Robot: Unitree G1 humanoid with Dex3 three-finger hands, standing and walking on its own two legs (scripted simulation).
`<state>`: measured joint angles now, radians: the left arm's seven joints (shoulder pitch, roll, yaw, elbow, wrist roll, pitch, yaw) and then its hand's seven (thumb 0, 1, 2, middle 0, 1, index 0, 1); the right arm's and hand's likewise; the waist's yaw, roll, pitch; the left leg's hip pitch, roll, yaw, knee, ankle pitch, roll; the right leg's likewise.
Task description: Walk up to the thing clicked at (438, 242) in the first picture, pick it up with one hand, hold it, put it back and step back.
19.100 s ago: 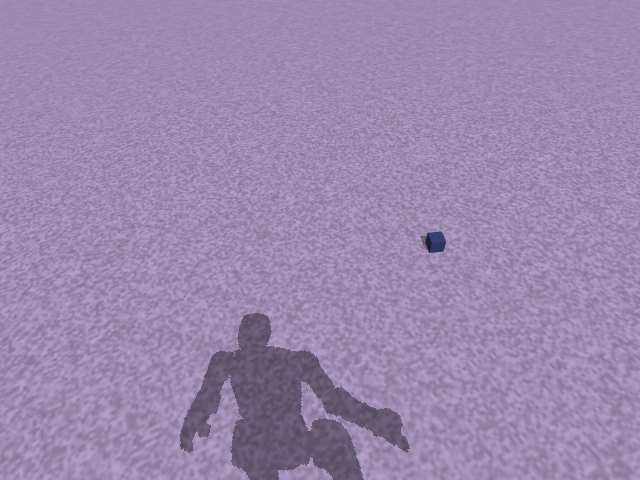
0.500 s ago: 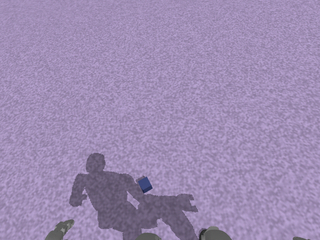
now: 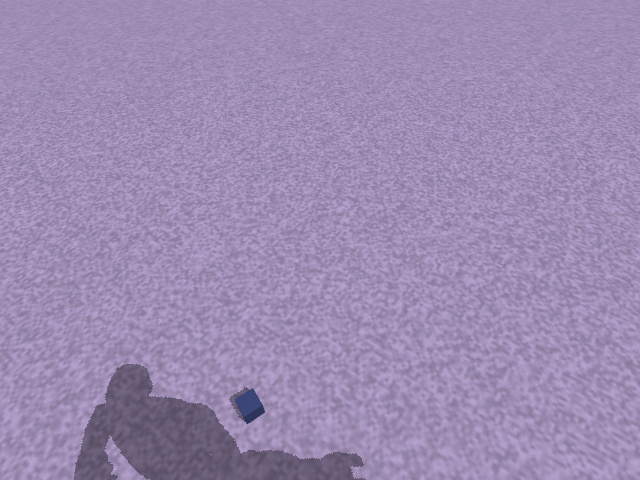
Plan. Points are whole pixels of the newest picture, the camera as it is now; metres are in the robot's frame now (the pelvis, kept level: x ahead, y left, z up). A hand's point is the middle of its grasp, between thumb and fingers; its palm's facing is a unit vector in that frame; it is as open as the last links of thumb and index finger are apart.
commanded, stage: walk up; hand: left
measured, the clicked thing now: (250, 406) +0.50 +0.24 -0.73
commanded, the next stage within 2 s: none
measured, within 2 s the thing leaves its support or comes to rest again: neither
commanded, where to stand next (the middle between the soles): +0.14 +0.05 m, yaw -1 degrees
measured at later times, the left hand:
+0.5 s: hand out of the picture +0.11 +0.29 -0.15, palm faces +0.00 -0.91 -0.41, open 7.4 cm
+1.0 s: hand out of the picture -0.03 +0.32 -0.12, palm faces +0.06 -0.91 -0.42, open 7.4 cm
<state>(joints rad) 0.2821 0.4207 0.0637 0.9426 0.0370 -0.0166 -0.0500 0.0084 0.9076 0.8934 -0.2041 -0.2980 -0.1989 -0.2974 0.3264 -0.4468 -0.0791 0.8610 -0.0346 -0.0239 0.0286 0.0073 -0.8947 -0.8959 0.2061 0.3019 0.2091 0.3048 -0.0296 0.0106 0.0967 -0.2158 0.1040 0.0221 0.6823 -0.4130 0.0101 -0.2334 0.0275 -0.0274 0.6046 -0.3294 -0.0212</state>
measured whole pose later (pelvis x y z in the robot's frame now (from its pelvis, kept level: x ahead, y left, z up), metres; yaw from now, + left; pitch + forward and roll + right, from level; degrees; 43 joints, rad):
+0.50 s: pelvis +0.00 +0.02 -0.01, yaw +0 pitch -3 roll +0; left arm 0.12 0.40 0.03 0.84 -0.03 0.03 0.04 0.00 0.91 0.89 -0.20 -0.30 -0.20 -0.30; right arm 0.08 -0.35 -0.04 0.80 -0.01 0.05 0.01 0.01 -0.90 -0.90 0.20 0.30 0.21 0.30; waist 0.00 0.00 0.22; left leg -0.45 -0.02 -0.02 0.65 -0.15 0.03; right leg -0.40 0.05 0.08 1.16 -0.58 -0.03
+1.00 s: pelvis +0.03 +0.03 +0.01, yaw +3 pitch -3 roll +0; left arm 0.49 0.44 0.08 0.89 0.03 -0.03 -0.04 0.01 0.90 0.89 -0.20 -0.30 -0.20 -0.30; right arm 0.30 -0.43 -0.08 0.92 -0.02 0.00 0.05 0.01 -0.90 -0.90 0.20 0.30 0.20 0.30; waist 0.06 0.01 0.09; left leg -0.35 0.03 0.00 0.59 -0.24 0.00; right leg 0.01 -0.03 -0.08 0.46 -0.41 -0.01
